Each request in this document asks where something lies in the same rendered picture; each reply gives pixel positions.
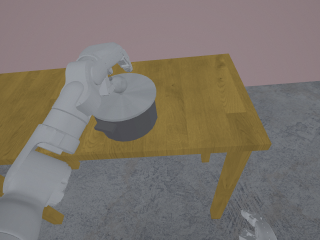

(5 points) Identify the knob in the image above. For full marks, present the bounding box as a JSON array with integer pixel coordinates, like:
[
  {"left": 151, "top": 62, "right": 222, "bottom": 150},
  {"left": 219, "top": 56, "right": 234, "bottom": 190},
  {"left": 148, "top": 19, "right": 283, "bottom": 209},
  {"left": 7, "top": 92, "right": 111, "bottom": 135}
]
[{"left": 110, "top": 75, "right": 128, "bottom": 94}]

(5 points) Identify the lid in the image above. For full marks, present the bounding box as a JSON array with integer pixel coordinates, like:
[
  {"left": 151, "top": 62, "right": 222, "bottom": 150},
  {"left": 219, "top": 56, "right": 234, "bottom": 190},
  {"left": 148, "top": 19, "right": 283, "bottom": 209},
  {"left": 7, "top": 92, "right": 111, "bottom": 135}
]
[{"left": 92, "top": 73, "right": 157, "bottom": 122}]

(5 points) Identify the robot left forearm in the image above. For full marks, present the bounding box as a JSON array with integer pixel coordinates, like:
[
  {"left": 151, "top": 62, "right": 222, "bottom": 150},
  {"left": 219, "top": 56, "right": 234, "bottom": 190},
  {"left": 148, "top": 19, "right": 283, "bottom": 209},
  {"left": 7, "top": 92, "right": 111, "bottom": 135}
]
[{"left": 2, "top": 53, "right": 108, "bottom": 194}]

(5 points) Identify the robot left upper arm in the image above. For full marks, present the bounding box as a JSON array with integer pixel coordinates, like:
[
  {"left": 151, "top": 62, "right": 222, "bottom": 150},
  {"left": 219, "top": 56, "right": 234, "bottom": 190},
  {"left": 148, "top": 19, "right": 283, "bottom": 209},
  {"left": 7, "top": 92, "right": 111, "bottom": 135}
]
[{"left": 0, "top": 150, "right": 72, "bottom": 240}]

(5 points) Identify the robot left hand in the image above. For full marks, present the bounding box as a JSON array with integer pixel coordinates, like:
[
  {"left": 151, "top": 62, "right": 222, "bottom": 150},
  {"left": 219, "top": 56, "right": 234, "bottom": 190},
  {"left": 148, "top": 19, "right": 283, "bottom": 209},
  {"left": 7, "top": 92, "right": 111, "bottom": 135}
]
[{"left": 79, "top": 42, "right": 133, "bottom": 97}]

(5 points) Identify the pot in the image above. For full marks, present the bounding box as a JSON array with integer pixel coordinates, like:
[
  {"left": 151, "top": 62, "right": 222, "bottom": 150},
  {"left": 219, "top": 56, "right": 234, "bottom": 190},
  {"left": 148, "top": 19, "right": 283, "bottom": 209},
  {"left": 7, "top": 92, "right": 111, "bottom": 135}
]
[{"left": 94, "top": 100, "right": 158, "bottom": 142}]

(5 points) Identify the table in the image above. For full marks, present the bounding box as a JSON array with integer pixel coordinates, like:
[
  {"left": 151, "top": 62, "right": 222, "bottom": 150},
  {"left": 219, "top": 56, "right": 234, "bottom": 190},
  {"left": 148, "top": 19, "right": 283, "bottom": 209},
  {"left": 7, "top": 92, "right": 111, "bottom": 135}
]
[{"left": 0, "top": 53, "right": 272, "bottom": 225}]

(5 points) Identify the robot right hand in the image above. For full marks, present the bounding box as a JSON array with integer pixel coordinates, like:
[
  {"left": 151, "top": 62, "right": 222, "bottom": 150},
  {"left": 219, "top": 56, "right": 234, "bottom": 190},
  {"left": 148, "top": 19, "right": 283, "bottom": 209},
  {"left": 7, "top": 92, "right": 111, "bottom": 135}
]
[{"left": 239, "top": 209, "right": 277, "bottom": 240}]

